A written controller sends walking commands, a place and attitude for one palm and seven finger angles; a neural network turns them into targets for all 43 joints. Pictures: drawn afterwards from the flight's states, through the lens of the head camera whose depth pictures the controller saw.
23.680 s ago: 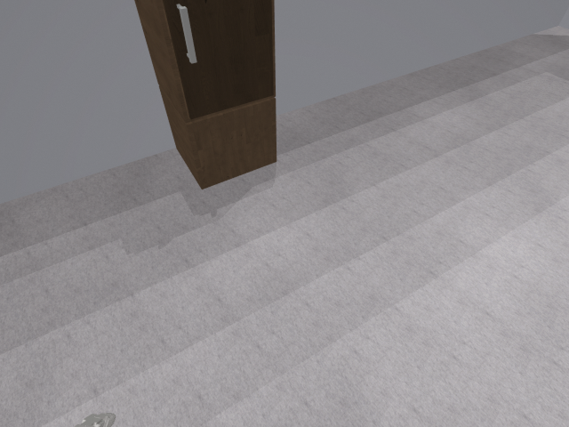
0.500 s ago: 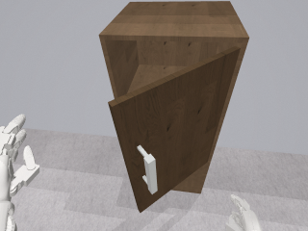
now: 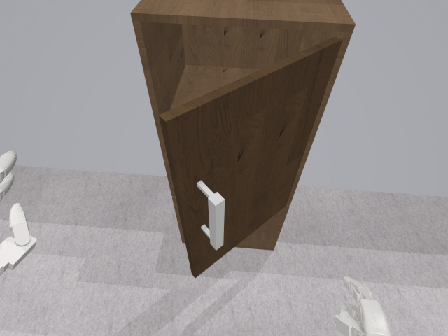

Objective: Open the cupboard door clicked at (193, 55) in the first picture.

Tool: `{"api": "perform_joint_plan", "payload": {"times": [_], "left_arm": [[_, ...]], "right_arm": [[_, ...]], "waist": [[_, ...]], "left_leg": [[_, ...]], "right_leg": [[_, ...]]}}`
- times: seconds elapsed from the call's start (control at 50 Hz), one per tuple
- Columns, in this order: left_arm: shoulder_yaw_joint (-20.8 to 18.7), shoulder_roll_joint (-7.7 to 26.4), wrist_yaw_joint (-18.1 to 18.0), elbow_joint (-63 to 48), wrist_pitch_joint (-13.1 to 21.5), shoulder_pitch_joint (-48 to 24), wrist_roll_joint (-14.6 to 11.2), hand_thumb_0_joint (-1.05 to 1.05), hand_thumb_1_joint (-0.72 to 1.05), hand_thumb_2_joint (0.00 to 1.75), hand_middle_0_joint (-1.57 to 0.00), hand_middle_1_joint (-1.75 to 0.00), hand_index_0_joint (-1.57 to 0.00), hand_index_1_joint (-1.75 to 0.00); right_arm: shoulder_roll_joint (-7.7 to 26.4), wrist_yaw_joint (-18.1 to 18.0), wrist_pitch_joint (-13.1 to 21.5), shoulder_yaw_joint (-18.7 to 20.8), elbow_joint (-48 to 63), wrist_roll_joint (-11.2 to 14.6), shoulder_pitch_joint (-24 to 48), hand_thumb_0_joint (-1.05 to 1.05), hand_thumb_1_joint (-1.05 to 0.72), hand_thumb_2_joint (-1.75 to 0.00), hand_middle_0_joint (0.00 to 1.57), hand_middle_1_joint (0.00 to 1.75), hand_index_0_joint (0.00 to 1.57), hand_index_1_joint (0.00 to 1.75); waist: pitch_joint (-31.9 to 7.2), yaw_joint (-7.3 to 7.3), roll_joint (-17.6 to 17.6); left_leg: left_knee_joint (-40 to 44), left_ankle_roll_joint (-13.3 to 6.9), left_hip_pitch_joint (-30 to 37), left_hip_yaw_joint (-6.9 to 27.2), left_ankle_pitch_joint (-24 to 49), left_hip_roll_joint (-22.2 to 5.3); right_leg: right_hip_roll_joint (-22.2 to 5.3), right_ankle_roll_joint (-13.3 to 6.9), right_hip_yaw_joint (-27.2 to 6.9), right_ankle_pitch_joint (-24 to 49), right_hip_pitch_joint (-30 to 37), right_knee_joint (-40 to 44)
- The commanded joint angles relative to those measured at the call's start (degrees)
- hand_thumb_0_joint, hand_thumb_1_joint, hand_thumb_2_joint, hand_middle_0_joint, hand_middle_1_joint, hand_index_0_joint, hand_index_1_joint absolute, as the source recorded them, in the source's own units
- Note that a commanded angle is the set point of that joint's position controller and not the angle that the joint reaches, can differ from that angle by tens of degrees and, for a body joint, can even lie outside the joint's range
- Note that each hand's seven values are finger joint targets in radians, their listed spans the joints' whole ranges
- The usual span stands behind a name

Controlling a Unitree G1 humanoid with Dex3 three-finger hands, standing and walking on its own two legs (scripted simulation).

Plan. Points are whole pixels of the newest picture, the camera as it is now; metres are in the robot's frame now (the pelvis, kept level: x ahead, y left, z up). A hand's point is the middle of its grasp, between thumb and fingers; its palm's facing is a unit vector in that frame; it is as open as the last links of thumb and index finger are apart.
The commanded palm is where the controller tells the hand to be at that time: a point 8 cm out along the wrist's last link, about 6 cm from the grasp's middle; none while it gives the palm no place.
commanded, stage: step back with the hand held close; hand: left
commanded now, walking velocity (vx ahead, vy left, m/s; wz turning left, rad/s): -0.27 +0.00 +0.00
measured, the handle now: (210, 217) +0.34 +0.05 +0.00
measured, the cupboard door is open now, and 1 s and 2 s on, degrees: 44 44 44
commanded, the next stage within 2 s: stop stepping back and stand still in 0.72 s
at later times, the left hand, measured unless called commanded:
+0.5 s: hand out of the picture +0.11 +0.27 +0.16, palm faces +0.47 -0.76 -0.45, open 7.4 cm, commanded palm +0.05 +0.32 +0.18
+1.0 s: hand out of the picture +0.00 +0.23 +0.16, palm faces +0.31 -0.79 -0.53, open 7.4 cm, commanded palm -0.06 +0.27 +0.18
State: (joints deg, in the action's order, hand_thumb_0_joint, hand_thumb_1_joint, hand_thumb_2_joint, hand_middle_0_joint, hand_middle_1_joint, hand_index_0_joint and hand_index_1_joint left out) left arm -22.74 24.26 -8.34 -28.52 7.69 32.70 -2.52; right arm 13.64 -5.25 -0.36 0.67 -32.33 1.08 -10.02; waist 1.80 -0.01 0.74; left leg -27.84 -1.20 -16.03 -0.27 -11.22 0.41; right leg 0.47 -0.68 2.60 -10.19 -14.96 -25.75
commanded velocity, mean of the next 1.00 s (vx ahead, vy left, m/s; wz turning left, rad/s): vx -0.21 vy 0.03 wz -0.05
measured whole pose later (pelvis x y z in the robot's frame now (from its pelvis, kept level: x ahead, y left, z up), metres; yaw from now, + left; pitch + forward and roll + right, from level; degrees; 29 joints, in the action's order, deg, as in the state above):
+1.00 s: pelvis -0.21 -0.02 -0.01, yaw -1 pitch +3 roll -1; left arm -26.0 28.1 -7.4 -35.4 10.7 36.6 -4.3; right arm 10.1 -1.7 4.5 -1.9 -35.6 -0.5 -8.7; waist 0.5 0.1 -1.1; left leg -40.1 1.1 -33.3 -0.3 -12.9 -1.5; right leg 2.5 -2.4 1.6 -23.0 -6.9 -26.8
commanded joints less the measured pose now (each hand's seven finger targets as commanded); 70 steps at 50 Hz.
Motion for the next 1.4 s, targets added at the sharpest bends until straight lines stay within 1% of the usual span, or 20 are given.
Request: {"api": "perform_joint_plan", "payload": {"times": [0.0,0.12,0.26,0.4,0.48,0.5,0.56,0.58,0.66,0.84,0.88,0.92,0.98,1.06,1.14,1.18,1.26,1.28,1.32,1.38], "left_arm": [[-7.8,9.9,-1.7,-12.2,4.7,-1.5,0.4,0.0,0.9,0.9,-0.2,-0.3,-0.2,-0.3],[-8.6,9.7,-2.1,-12.7,6.2,-2.8,1.5,0.0,0.9,0.9,-0.2,-0.3,-0.2,-0.3],[-10.1,9.1,-1.4,-14.1,7.5,-3.8,2.8,0.0,0.9,0.9,-0.2,-0.3,-0.2,-0.3],[-8.6,10.7,-2.0,-15.2,7.8,-4.9,0.7,0.0,0.9,0.9,-0.2,-0.3,-0.2,-0.3],[-10.2,11.8,-2.3,-13.1,6.8,-4.3,0.8,0.0,0.9,0.9,-0.2,-0.3,-0.2,-0.3],[-9.3,11.2,-2.2,-14.1,7.1,-4.4,1.3,0.0,0.9,0.9,-0.2,-0.3,-0.2,-0.3],[-12.4,11.9,-1.2,-17.3,8.5,-2.2,0.7,0.0,0.9,0.9,-0.2,-0.3,-0.2,-0.3],[-11.8,11.1,-1.2,-18.7,8.4,-3.6,0.5,0.0,0.9,0.9,-0.2,-0.3,-0.2,-0.3],[-7.4,7.7,-1.6,-17.7,7.4,-2.1,-0.3,0.0,0.9,0.9,-0.2,-0.3,-0.2,-0.3],[-10.4,11.0,-1.0,-18.1,5.7,1.3,-2.5,0.0,0.9,0.9,-0.2,-0.3,-0.2,-0.3],[-12.8,13.7,-0.4,-18.6,6.4,5.3,-2.7,0.0,0.9,0.9,-0.2,-0.3,-0.2,-0.3],[-17.0,18.3,-1.3,-19.7,7.4,4.1,-2.9,0.0,0.9,0.9,-0.2,-0.3,-0.2,-0.3],[-13.2,13.1,-1.7,-12.6,5.6,1.5,-1.5,0.0,0.9,0.9,-0.2,-0.3,-0.2,-0.3],[-8.0,9.8,-2.1,-6.7,5.7,-5.8,-0.3,0.0,0.9,0.9,-0.2,-0.3,-0.2,-0.3],[-7.3,10.1,-2.3,-5.9,6.3,-5.8,0.2,0.0,0.9,0.9,-0.2,-0.3,-0.2,-0.3],[-6.9,10.4,-1.8,-11.2,7.2,-6.0,0.3,0.0,0.9,0.9,-0.2,-0.3,-0.2,-0.3],[-9.7,10.9,-2.1,-13.6,7.7,-2.3,0.8,0.0,0.9,0.9,-0.2,-0.3,-0.2,-0.3],[-10.8,11.4,-2.2,-12.1,7.7,0.0,0.6,0.0,0.9,0.9,-0.2,-0.3,-0.2,-0.3],[-10.9,11.5,-1.9,-10.3,7.6,0.8,0.3,0.0,0.9,0.9,-0.2,-0.3,-0.2,-0.3],[-9.6,10.2,-1.9,-7.0,9.2,-5.7,0.6,0.0,0.9,0.9,-0.2,-0.3,-0.2,-0.3]], "right_arm": [[7.0,-0.4,3.9,2.6,9.3,-0.2,5.4,0.0,-0.9,-0.9,0.2,0.3,0.2,0.3],[7.2,-0.3,5.5,2.3,9.6,-0.7,4.0,0.0,-0.9,-0.9,0.2,0.3,0.2,0.3],[7.0,0.0,8.0,2.6,9.6,-1.2,3.9,0.0,-0.9,-0.9,0.2,0.3,0.2,0.3],[5.0,1.4,7.3,3.3,5.4,-1.2,2.6,0.0,-0.9,-0.9,0.2,0.3,0.2,0.3],[3.6,0.8,5.7,2.2,5.2,-1.0,4.2,0.0,-0.9,-0.9,0.2,0.3,0.2,0.3],[4.9,0.1,5.6,2.6,5.1,-0.9,6.4,0.0,-0.9,-0.9,0.2,0.3,0.2,0.3],[5.9,0.5,7.7,3.6,7.3,-1.9,4.9,0.0,-0.9,-0.9,0.2,0.3,0.2,0.3],[5.1,0.9,8.6,3.8,6.6,-2.5,4.1,0.0,-0.9,-0.9,0.2,0.3,0.2,0.3],[5.0,2.2,10.5,3.7,3.5,-1.8,3.1,0.0,-0.9,-0.9,0.2,0.3,0.2,0.3],[4.3,2.6,9.4,1.8,5.1,-2.0,5.0,0.0,-0.9,-0.9,0.2,0.3,0.2,0.3],[3.8,2.9,8.0,1.4,6.2,-1.5,5.0,0.0,-0.9,-0.9,0.2,0.3,0.2,0.3],[3.6,3.0,7.0,0.4,5.9,-2.4,5.6,0.0,-0.9,-0.9,0.2,0.3,0.2,0.3],[3.3,1.9,8.0,0.6,5.0,-0.1,3.8,0.0,-0.9,-0.9,0.2,0.3,0.2,0.3],[4.9,0.6,8.8,0.7,3.3,-0.7,2.6,0.0,-0.9,-0.9,0.2,0.3,0.2,0.3],[6.9,0.1,9.2,1.8,4.2,-0.4,1.4,0.0,-0.9,-0.9,0.2,0.3,0.2,0.3],[6.3,0.6,9.6,1.5,4.1,-1.0,2.2,0.0,-0.9,-0.9,0.2,0.3,0.2,0.3],[5.8,0.5,10.3,1.4,5.2,-1.6,3.5,0.0,-0.9,-0.9,0.2,0.3,0.2,0.3],[5.5,0.4,10.1,1.8,5.2,-1.6,3.0,0.0,-0.9,-0.9,0.2,0.3,0.2,0.3],[4.7,0.8,8.7,2.7,4.9,-1.6,2.3,0.0,-0.9,-0.9,0.2,0.3,0.2,0.3],[4.9,1.1,10.1,1.9,2.8,-1.6,-0.2,0.0,-0.9,-0.9,0.2,0.3,0.2,0.3]], "waist": [[-6.3,-0.11,4.2],[-3.5,0.24,4.4],[-5.0,-0.32,9.0],[-7.4,0.88,-7.2],[-5.7,1.07,-6.5],[-4.2,1.08,2.7],[-12.6,-0.37,18.4],[-10.2,0.21,14.2],[-12.6,0.08,7.9],[-14.8,-0.75,14.7],[-12.1,-0.21,4.9],[-11.0,-1.09,-6.7],[-8.2,0.66,-10.4],[-6.4,1.39,-4.4],[-8.1,0.88,3.2],[-7.3,0.62,8.1],[-1.0,0.37,11.2],[-1.9,0.15,6.5],[-0.8,0.05,-11.0],[0.3,1.19,-4.0]], "left_leg": [[6.5,-1.9,-8.7,5.5,-5.5,-4.9],[9.3,-3.2,-17.5,8.8,-21.3,-6.5],[14.4,-6.7,-29.5,14.2,-28.6,-11.9],[-20.6,1.6,-0.3,1.3,-9.0,0.7],[-5.3,1.1,-1.1,1.4,-6.0,-1.1],[3.0,-0.1,-1.9,4.2,2.0,-3.6],[17.2,-7.3,-12.8,19.6,0.8,-19.6],[16.5,-9.1,-12.0,20.7,1.3,-21.2],[10.1,-7.8,6.6,11.5,21.2,-17.7],[17.7,-1.9,2.5,4.4,-7.1,-10.1],[4.5,1.9,2.9,-2.2,-8.6,-2.8],[-21.1,2.9,-2.3,-0.8,-7.8,-0.5],[-24.2,1.8,-16.5,0.3,-7.2,-2.0],[-2.3,-0.7,0.4,-4.2,0.3,0.3],[0.1,-6.4,10.3,8.0,19.2,-7.9],[6.6,-7.2,4.3,15.1,11.8,-11.8],[13.7,-3.0,-13.5,10.2,-24.6,-8.1],[8.1,-1.7,-13.7,7.1,-22.8,-5.4],[-19.6,0.9,-17.2,0.0,-11.5,0.0],[-27.7,1.1,-20.5,1.6,-9.4,-3.5]], "right_leg": [[-3.6,0.5,-5.8,1.5,7.6,2.5],[-2.1,0.8,-6.0,-11.2,7.2,0.6],[3.1,2.0,-5.1,-0.7,18.8,-15.2],[-15.3,-7.8,-23.6,-2.7,-13.6,10.8],[-10.7,-3.8,-14.2,11.9,-8.2,3.2],[-6.2,-1.4,-10.4,11.6,-7.1,-1.7],[5.1,2.2,-4.7,-14.8,5.5,-30.8],[4.6,1.8,-7.0,-17.5,0.4,-38.0],[2.6,2.4,-5.1,-19.0,-10.2,-32.5],[4.7,-0.3,2.8,-17.1,7.9,-0.9],[-1.6,-2.5,-1.8,-10.0,5.0,14.4],[-19.6,-8.8,-17.0,-0.3,-4.7,16.4],[-15.5,-5.9,-11.7,32.8,9.2,3.7],[-11.7,-2.5,-7.3,24.9,5.3,0.5],[-2.4,3.3,-3.3,12.5,-2.2,-9.4],[-0.7,2.0,-1.6,-12.8,-0.7,-10.7],[-0.4,-1.4,-0.1,-15.5,9.3,-1.7],[-1.7,-2.6,-4.0,-18.4,9.2,2.4],[-16.5,-10.4,-28.2,-32.6,3.3,16.4],[-17.9,-11.6,-21.0,-3.2,6.3,11.0]]}}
